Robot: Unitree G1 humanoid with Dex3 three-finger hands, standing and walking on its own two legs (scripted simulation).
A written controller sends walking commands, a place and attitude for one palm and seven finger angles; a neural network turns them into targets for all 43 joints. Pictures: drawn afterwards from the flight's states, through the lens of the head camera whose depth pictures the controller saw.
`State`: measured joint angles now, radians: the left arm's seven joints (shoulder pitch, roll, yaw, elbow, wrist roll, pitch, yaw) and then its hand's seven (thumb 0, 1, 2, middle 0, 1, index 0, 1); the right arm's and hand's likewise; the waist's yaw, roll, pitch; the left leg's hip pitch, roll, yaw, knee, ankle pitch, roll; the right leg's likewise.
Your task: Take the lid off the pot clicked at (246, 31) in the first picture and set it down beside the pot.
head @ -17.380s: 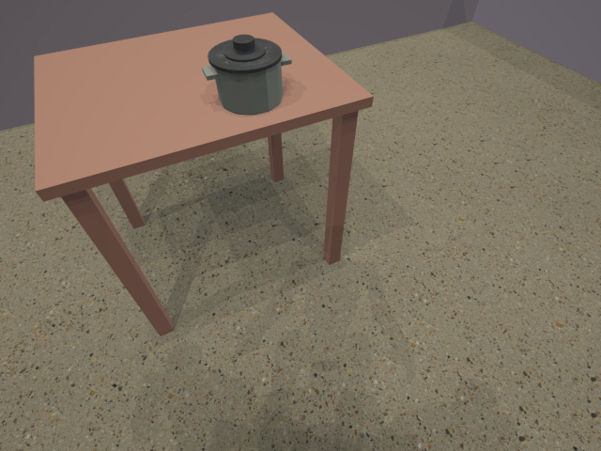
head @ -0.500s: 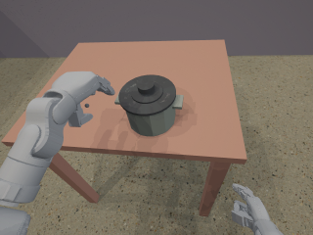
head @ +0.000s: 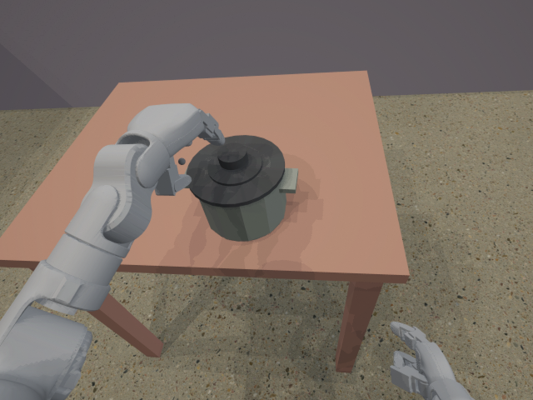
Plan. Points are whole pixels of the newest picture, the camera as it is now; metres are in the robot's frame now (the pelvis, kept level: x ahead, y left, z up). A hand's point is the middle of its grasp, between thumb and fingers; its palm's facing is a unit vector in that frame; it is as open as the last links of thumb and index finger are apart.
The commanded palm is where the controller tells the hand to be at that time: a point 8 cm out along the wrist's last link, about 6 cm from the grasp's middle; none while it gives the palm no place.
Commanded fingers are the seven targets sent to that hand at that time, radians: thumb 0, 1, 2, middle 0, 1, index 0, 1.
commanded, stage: move the open hand above the knob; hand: left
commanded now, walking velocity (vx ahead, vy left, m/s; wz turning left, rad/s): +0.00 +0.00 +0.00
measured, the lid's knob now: (232, 156) +0.47 +0.10 +0.12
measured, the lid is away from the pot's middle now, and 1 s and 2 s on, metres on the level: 0.00 0.00 0.00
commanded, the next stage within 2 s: lower the open fingers around the knob in 1.32 s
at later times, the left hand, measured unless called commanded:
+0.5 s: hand (209, 145) +0.42 +0.11 +0.18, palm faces -0.18 -0.06 -0.98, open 9.8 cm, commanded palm +0.40 +0.12 +0.25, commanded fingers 0.00 -0.27 1.46 -0.86 -0.08 -0.86 -0.08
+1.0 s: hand (217, 136) +0.44 +0.11 +0.18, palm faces -0.20 -0.07 -0.98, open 9.8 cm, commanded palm +0.41 +0.12 +0.25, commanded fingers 0.00 -0.27 1.46 -0.86 -0.08 -0.86 -0.08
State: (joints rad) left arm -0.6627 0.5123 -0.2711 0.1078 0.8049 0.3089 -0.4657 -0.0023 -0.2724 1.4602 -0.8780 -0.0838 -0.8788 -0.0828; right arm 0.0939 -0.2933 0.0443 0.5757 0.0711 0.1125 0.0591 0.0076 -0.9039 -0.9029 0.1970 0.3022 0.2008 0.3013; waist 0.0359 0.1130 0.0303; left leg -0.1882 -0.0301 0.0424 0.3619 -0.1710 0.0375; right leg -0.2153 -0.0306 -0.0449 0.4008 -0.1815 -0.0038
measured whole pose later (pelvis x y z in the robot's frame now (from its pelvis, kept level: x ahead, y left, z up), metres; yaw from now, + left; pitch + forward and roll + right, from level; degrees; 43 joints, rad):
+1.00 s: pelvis +0.01 +0.00 +0.00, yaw -1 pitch +1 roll +1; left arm -0.89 0.39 -0.34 0.41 0.82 0.36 -0.43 0.00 -0.27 1.46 -0.88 -0.08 -0.88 -0.08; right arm 0.15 -0.29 0.02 0.62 0.07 0.11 0.06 0.01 -0.91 -0.90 0.20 0.30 0.20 0.30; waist 0.00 0.10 0.01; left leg -0.20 -0.03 0.06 0.37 -0.19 0.04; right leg -0.23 -0.03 -0.03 0.41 -0.20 0.00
